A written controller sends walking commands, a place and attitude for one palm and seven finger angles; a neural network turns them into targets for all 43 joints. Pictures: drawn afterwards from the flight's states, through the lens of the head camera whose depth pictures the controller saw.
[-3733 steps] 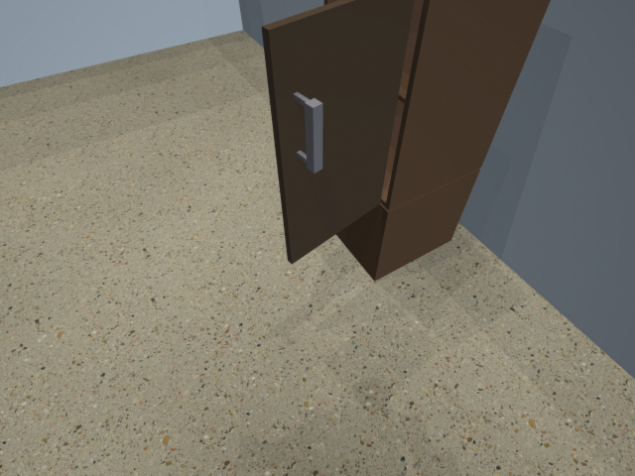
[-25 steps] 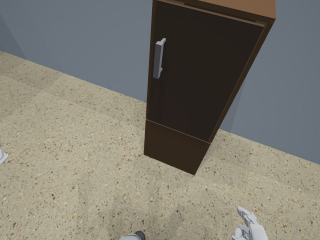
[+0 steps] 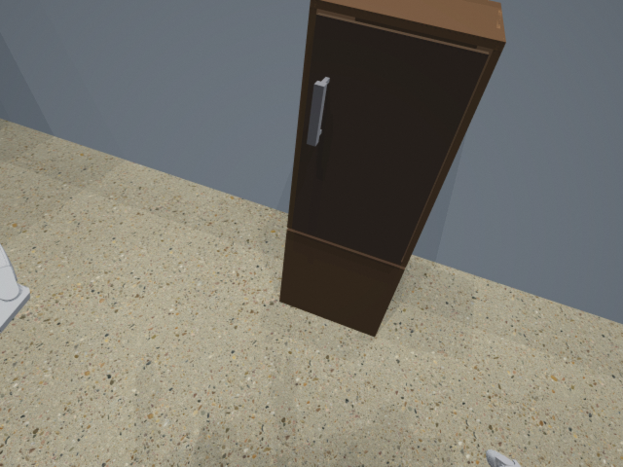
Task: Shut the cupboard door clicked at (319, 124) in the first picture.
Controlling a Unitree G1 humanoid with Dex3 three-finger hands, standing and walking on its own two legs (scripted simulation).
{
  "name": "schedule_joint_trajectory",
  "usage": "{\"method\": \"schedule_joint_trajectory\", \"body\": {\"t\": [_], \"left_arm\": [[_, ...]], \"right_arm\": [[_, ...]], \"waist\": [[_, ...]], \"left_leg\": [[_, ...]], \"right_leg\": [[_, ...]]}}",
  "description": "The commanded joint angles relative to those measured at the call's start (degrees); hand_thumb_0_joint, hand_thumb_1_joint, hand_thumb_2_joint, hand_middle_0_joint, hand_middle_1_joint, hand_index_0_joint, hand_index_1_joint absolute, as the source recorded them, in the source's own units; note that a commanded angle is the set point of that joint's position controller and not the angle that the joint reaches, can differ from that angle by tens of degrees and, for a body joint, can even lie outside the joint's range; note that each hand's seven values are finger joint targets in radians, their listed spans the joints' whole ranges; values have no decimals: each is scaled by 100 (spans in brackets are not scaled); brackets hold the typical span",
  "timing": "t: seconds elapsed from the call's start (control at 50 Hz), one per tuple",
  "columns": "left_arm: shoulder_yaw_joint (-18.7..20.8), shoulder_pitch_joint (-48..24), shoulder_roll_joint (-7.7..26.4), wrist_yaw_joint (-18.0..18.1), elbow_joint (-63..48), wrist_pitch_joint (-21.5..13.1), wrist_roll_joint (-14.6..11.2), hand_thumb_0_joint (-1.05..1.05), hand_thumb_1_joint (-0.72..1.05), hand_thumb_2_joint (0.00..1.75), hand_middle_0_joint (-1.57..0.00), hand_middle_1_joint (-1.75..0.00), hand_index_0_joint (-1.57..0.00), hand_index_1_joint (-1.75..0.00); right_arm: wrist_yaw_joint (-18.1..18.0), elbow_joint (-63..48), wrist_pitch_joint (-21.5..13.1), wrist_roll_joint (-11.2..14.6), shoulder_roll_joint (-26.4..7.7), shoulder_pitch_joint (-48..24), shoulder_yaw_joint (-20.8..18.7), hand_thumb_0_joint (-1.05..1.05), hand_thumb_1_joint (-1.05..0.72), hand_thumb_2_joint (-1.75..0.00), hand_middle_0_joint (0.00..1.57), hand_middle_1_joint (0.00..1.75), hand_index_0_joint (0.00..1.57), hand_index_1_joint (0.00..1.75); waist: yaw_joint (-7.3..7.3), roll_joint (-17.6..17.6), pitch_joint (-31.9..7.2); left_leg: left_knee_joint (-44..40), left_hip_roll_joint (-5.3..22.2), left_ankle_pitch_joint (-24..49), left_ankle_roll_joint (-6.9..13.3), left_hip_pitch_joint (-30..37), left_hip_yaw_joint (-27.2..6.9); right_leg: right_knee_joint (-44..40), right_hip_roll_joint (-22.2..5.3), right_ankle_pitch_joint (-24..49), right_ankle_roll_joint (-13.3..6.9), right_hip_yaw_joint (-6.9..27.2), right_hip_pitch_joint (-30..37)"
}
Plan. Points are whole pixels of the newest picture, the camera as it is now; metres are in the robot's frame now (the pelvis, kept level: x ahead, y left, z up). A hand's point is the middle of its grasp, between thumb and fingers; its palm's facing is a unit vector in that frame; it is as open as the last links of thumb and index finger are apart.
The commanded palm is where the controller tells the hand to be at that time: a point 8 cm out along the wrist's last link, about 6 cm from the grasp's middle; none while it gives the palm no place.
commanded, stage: stop stepping back and stand still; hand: left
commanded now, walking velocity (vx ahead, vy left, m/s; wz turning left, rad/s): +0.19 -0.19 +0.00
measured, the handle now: (319, 111) +0.83 +0.07 +0.09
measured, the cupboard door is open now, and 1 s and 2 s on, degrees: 0 0 0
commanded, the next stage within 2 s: let the arm hang, fingers relaxed in 0.74 s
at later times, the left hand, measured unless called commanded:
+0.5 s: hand out of the picture +0.14 +0.31 +0.18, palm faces +0.51 -0.79 -0.35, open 7.4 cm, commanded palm +0.08 +0.34 +0.21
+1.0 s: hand (65, 448) +0.14 +0.30 -0.05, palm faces +0.15 -0.91 -0.38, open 7.4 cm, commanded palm none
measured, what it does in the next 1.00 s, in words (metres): steps on the spot: right foot, then left foot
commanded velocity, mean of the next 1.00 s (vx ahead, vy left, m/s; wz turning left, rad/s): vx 0.08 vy -0.06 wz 0.00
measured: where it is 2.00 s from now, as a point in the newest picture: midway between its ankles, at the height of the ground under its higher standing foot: outside the picture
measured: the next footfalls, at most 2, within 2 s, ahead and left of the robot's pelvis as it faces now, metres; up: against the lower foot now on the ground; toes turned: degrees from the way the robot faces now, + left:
right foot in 0.20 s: +0.00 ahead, -0.05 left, +0.00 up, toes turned +2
left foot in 0.54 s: +0.00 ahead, +0.18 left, +0.00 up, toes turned +3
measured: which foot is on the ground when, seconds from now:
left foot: down 0.00-0.18, up 0.20-0.52, down 0.54-1.00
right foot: up 0.00-0.18, down 0.20-1.00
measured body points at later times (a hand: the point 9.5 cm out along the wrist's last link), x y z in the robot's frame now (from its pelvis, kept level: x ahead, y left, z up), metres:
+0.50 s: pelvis -0.06 +0.04 +0.03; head -0.08 +0.05 +0.48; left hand +0.10 +0.35 +0.20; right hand +0.06 -0.23 -0.06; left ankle -0.04 +0.18 -0.69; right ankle -0.07 -0.06 -0.71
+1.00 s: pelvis -0.04 +0.06 +0.01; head -0.03 +0.04 +0.46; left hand +0.13 +0.35 -0.02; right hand +0.11 -0.17 -0.11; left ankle -0.04 +0.18 -0.71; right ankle -0.04 -0.05 -0.71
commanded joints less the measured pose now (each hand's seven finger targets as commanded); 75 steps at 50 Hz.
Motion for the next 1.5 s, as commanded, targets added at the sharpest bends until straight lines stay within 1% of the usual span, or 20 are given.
{"method": "schedule_joint_trajectory", "body": {"t": [0.0,0.12,0.14,0.16,0.18,0.28,0.4,0.46,0.52,0.56,0.66,0.72,0.8,0.82,0.9,0.94,1.02,1.06,1.16,1.48], "left_arm": [[147,-1461,1108,-18,-1410,-155,137,0,90,90,-20,-30,-20,-30],[833,1484,1450,-54,-2048,-91,-9,0,90,90,-20,-30,-20,-30],[833,1514,1420,-65,-1874,-31,-18,0,90,90,-20,-30,-20,-30],[960,1277,1546,-80,-1738,2,14,0,90,90,-20,-30,-20,-30],[1073,639,1632,-71,-1799,-36,-35,0,90,90,-20,-30,-20,-30],[478,359,997,-2,194,-57,9,0,90,90,-20,-30,-20,-30],[-8,-381,887,137,-842,-99,186,0,90,90,-20,-30,-20,-30],[210,-559,1099,225,-1621,-178,144,0,90,90,-20,-30,-20,-30],[475,-429,1290,218,-2001,-276,104,0,90,90,-20,-30,-20,-30],[706,-254,1379,123,-1841,-287,105,0,90,90,-20,-30,-20,-30],[727,731,1104,-10,-1211,-223,29,0,90,90,-20,-30,-20,-30],[599,1194,922,2,-797,-78,-54,0,90,90,-20,-30,-20,-30],[604,748,1079,130,-1117,-197,32,0,90,90,-20,-30,-20,-30],[-2102,45,-282,-725,3122,555,545,0,90,90,-20,-30,-20,-30],[-2116,-494,-477,-1002,3837,1189,483,0,90,90,-20,-30,-20,-30],[-2195,-655,-416,-956,4622,1158,452,0,90,90,-20,-30,-20,-30],[-2243,-519,-34,-897,6456,1057,506,0,90,90,-20,-30,-20,-30],[-2342,-819,-184,-900,7047,1031,470,0,90,90,-20,-30,-20,-30],[-2345,-844,-628,-879,7958,1098,426,0,90,90,-20,-30,-20,-30],[-2483,-385,-877,-864,9176,1145,411,0,90,90,-20,-30,-20,-30]], "right_arm": [[30,-1023,-587,-36,-614,-914,-148,0,-90,-90,20,30,20,30],[334,-1339,-265,-162,-402,-1089,-96,0,-90,-90,20,30,20,30],[307,-1315,-111,-175,-292,-1047,-67,0,-90,-90,20,30,20,30],[288,-1204,52,-137,-243,-900,-118,0,-90,-90,20,30,20,30],[240,-1120,157,-105,-426,-809,-165,0,-90,-90,20,30,20,30],[35,-1144,112,-2,-550,-915,-124,0,-90,-90,20,30,20,30],[-118,-1179,-183,-75,-537,-963,-134,0,-90,-90,20,30,20,30],[-170,-1163,-323,-108,-573,-892,-188,0,-90,-90,20,30,20,30],[-97,-1370,-282,-25,-792,-820,-298,0,-90,-90,20,30,20,30],[17,-1152,-344,-121,-533,-810,-214,0,-90,-90,20,30,20,30],[270,-1330,-263,41,-540,-807,-190,0,-90,-90,20,30,20,30],[309,-1346,-106,100,-476,-670,-236,0,-90,-90,20,30,20,30],[180,-1258,-37,40,-371,-801,-56,0,-90,-90,20,30,20,30],[720,-121,-475,-38,-851,-959,-314,0,-90,-90,20,30,20,30],[507,-425,169,-173,-1193,-748,-146,0,-90,-90,20,30,20,30],[469,-341,243,-210,-1189,-786,-94,0,-90,-90,20,30,20,30],[463,88,524,-127,-602,-736,-16,0,-90,-90,20,30,20,30],[442,492,599,-140,-418,-587,-6,0,-90,-90,20,30,20,30],[366,1180,583,-148,-296,-470,-12,0,-90,-90,20,30,20,30],[319,2207,565,-100,-122,361,16,0,-90,-90,20,30,20,30]], "waist": [[-327,2272,105],[-100,1619,-621],[-111,949,-556],[-144,-460,-378],[-273,-829,-28],[-373,36,539],[-221,-1068,232],[-293,-148,-37],[-279,1786,-194],[-349,1986,40],[-308,1007,-123],[-328,-703,-280],[-396,-510,-329],[-734,25,12],[-346,382,29],[-228,259,-275],[-231,-1056,-744],[-336,-421,-486],[-293,970,-162],[-259,11,803]], "left_leg": [[-4367,1376,-3915,-732,68,-2789],[-3211,705,-2158,-584,-495,-495],[-2130,385,-1856,-667,-944,-72],[317,14,-1229,-545,-993,529],[1995,-63,-985,-472,-1650,266],[2122,466,-281,-352,-1525,206],[-152,373,-620,-189,-4,813],[-1650,271,-143,-139,1506,940],[-2362,1911,1802,360,2552,-1460],[-2613,1929,1773,482,1962,-1320],[-1681,1217,709,-44,413,213],[-170,317,-619,-331,135,529],[-1085,370,-277,-261,653,233],[-792,766,1523,-200,1197,-48],[-1763,1687,3817,690,743,-1479],[-1600,1516,4546,674,1295,-1268],[-822,176,809,-246,948,69],[-914,123,-442,-283,1136,115],[-1857,567,1190,-138,1672,-170],[-2654,570,-124,-54,1426,-181]], "right_leg": [[1594,835,-290,-95,155,-510],[-1179,936,-149,-486,-476,1791],[-1850,495,-268,-653,3,2035],[-2702,-828,-579,-1038,1509,1133],[-3312,-1873,-975,-1514,2636,302],[-3284,-1334,-1759,-1111,1867,-399],[-2865,-1074,-763,-1040,932,-11],[-1854,-685,77,-781,372,-148],[246,259,134,-70,-343,-1343],[470,188,-125,-52,-92,-1144],[-1388,205,1568,-104,-80,924],[-2215,-958,1565,-819,1893,554],[-1698,-927,2616,-782,1061,658],[-522,-810,3204,-487,-89,-684],[642,117,304,-78,70,-759],[140,127,609,-106,208,-438],[-1309,-911,4688,-622,1212,914],[-1596,-1056,4333,-868,1310,642],[-1845,-292,2437,-369,639,435],[-2389,-174,982,-298,620,128]]}}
